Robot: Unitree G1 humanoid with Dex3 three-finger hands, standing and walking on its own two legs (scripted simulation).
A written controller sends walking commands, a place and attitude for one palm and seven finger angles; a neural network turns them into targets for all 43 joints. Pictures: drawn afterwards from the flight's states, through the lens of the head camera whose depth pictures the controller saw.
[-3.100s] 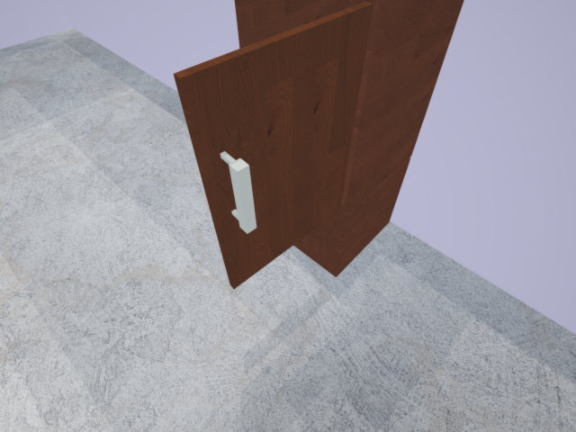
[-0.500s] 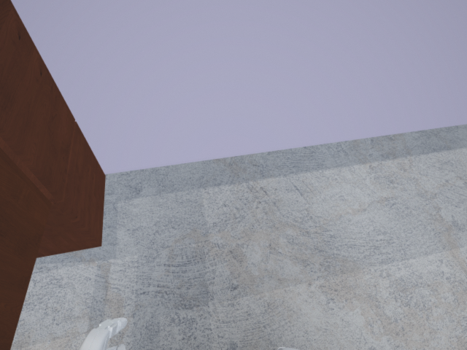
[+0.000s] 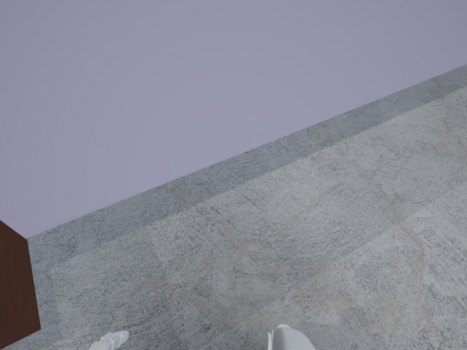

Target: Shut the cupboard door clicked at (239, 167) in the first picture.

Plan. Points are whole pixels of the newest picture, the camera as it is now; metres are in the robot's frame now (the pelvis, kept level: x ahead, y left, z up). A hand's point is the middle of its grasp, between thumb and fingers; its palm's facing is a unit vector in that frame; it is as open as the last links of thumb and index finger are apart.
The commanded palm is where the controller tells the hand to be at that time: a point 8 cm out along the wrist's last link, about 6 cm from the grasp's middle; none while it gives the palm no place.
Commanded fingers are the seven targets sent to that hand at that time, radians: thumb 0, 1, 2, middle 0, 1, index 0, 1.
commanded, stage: walk to a spot facing it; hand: left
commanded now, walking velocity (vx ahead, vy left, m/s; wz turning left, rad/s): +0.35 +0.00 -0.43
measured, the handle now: out of the picture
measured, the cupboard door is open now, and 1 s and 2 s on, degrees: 85 85 85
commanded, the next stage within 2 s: turn to face it in 0.68 s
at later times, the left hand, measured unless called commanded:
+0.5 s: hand (165, 278) +0.27 +0.16 -0.19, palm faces -0.11 -0.98 -0.17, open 7.3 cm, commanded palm none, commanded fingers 0.00 0.90 0.90 -0.20 -0.30 -0.20 -0.30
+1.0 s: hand (224, 175) +0.56 +0.05 -0.19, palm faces -0.25 -0.96 -0.16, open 7.3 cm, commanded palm none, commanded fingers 0.00 0.90 0.90 -0.20 -0.30 -0.20 -0.30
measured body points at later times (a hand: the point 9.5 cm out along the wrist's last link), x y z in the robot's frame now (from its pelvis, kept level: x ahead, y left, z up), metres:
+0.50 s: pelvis +0.23 -0.03 -0.02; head +0.26 -0.02 +0.43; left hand +0.28 +0.21 -0.18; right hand +0.29 -0.29 -0.14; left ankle +0.31 +0.09 -0.75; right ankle +0.14 -0.13 -0.74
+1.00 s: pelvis +0.44 -0.10 -0.01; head +0.47 -0.09 +0.43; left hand +0.58 +0.10 -0.17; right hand +0.39 -0.35 -0.15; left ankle +0.50 +0.01 -0.74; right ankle +0.38 -0.21 -0.74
